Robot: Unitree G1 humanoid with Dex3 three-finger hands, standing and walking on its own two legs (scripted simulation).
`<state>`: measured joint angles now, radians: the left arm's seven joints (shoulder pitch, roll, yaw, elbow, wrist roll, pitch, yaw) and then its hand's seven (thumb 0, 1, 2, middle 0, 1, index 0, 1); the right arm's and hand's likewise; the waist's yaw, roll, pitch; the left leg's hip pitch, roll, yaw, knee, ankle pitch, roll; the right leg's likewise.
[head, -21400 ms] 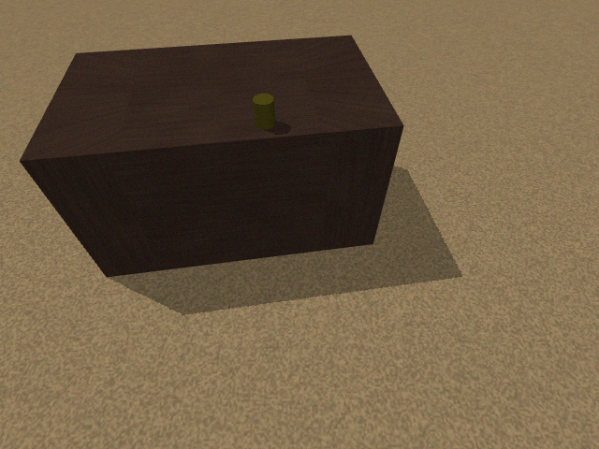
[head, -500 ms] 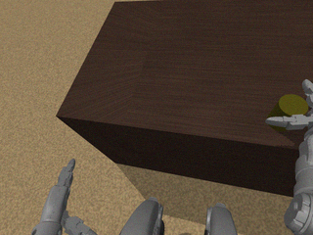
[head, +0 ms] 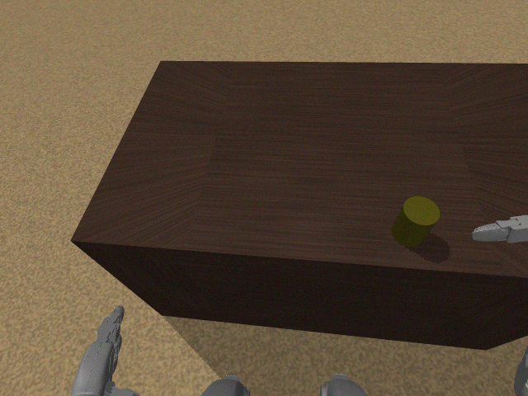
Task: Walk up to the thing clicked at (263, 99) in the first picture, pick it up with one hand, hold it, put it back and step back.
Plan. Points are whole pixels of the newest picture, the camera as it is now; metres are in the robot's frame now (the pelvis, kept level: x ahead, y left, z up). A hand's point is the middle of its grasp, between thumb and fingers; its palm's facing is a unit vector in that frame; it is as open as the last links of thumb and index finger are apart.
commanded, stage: sink last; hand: right
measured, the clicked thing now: (413, 222) +0.44 -0.23 -0.08
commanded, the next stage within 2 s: home in 0.12 s
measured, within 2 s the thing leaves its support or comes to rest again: neither
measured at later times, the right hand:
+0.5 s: hand (505, 283) +0.29 -0.30 +0.01, palm faces +0.36 +0.87 -0.34, open 17.0 cm
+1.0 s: hand (398, 377) +0.17 -0.16 -0.06, palm faces +0.12 +0.97 -0.21, open 17.1 cm
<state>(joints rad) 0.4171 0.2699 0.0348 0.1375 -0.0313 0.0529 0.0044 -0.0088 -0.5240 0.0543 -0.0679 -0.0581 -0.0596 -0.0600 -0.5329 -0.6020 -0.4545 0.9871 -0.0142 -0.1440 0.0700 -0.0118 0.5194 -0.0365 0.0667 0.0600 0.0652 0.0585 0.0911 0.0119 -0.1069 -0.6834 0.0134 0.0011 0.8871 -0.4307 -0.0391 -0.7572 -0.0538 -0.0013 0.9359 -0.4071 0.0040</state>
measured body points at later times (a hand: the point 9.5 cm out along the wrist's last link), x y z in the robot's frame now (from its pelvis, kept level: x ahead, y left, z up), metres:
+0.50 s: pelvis +0.02 +0.00 +0.03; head +0.05 -0.01 +0.48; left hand +0.19 +0.22 -0.03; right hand +0.27 -0.34 +0.04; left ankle +0.00 +0.15 -0.69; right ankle +0.03 -0.12 -0.69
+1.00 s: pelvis +0.00 +0.02 +0.02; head +0.03 +0.02 +0.47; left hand +0.17 +0.25 -0.06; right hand +0.16 -0.21 -0.04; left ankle +0.00 +0.15 -0.69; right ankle +0.03 -0.12 -0.69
